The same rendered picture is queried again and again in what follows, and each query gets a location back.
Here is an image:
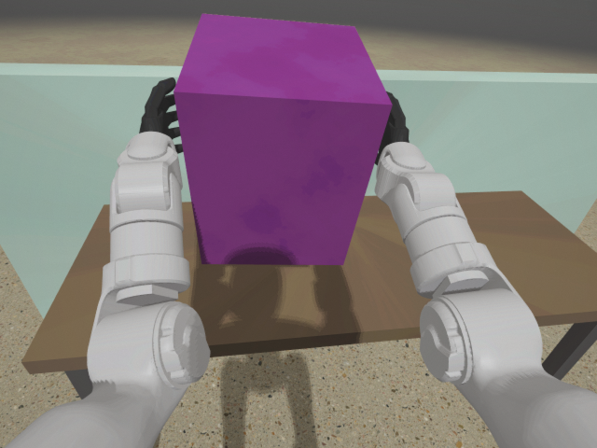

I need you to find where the right robot forearm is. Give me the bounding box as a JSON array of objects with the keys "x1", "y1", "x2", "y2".
[{"x1": 374, "y1": 142, "x2": 543, "y2": 357}]

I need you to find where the left robot forearm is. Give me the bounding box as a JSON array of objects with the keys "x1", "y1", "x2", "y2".
[{"x1": 87, "y1": 132, "x2": 190, "y2": 375}]

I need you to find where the left robot hand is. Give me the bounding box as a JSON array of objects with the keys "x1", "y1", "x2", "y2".
[{"x1": 139, "y1": 77, "x2": 184, "y2": 154}]

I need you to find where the robot left upper arm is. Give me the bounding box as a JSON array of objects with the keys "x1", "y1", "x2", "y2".
[{"x1": 5, "y1": 301, "x2": 211, "y2": 448}]

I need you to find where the carton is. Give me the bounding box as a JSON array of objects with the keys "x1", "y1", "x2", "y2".
[{"x1": 174, "y1": 14, "x2": 392, "y2": 265}]

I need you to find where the right robot hand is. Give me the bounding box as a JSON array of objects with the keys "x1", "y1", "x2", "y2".
[{"x1": 375, "y1": 91, "x2": 410, "y2": 166}]

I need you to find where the table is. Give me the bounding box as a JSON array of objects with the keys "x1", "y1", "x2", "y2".
[{"x1": 21, "y1": 190, "x2": 597, "y2": 399}]

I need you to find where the robot right upper arm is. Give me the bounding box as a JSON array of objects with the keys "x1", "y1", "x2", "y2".
[{"x1": 420, "y1": 288, "x2": 597, "y2": 448}]

